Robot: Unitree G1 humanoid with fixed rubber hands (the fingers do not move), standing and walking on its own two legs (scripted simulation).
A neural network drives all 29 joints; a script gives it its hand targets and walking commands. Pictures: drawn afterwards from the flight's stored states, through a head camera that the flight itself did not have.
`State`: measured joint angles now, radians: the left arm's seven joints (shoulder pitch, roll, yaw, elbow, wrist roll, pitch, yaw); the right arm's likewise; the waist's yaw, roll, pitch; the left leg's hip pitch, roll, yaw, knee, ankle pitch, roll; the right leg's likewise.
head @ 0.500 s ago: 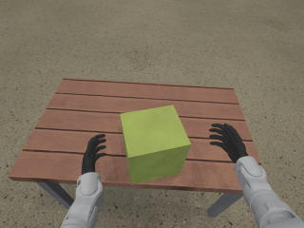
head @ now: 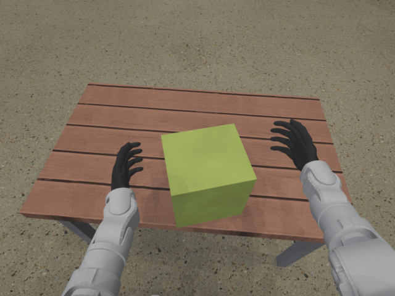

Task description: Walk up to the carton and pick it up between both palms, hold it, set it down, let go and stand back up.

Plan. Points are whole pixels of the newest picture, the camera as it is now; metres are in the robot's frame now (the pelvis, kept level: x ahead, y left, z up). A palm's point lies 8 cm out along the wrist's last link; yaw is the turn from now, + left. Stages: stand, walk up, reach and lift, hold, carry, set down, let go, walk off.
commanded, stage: reach and lift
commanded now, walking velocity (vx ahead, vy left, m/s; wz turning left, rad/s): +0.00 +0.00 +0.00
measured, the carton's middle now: (204, 177) +0.42 +0.02 -0.09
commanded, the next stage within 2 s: none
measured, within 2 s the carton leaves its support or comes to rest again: neither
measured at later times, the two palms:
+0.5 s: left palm (124, 176) +0.35 +0.19 +0.01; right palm (301, 143) +0.45 -0.19 +0.04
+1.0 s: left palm (135, 184) +0.37 +0.18 -0.07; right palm (281, 155) +0.47 -0.18 -0.04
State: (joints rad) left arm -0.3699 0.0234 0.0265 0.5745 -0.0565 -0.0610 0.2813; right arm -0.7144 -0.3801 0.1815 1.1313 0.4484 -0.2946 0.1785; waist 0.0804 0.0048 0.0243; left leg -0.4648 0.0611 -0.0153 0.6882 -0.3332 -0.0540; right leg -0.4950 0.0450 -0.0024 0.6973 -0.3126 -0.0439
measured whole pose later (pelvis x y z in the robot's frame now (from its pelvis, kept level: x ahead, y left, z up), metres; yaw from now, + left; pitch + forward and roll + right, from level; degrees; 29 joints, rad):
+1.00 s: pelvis +0.02 -0.01 -0.02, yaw +0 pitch +32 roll +0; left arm -0.56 0.02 0.12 1.07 -0.09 -0.52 0.17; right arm -0.88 -0.34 0.22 1.38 0.33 -0.55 0.09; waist 0.11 0.01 -0.23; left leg -0.95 0.07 -0.02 0.69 -0.30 -0.06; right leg -0.98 0.05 0.00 0.70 -0.28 -0.04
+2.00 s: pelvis +0.00 -0.01 -0.02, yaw +0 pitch +31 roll +1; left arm -0.61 -0.13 0.34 1.06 0.22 -0.50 0.27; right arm -0.94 -0.14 -0.15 1.46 -0.08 -0.51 -0.04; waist 0.11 0.01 -0.23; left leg -0.95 0.07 -0.02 0.69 -0.27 -0.06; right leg -0.98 0.05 0.00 0.70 -0.25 -0.04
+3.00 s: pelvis +0.00 -0.01 -0.02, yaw +0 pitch +31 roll +1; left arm -0.60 -0.17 0.45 1.06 0.29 -0.56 0.23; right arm -0.89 -0.11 -0.36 1.46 -0.35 -0.68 -0.09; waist 0.11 0.01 -0.23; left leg -0.95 0.07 -0.02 0.69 -0.27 -0.06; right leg -0.98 0.05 0.00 0.70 -0.25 -0.04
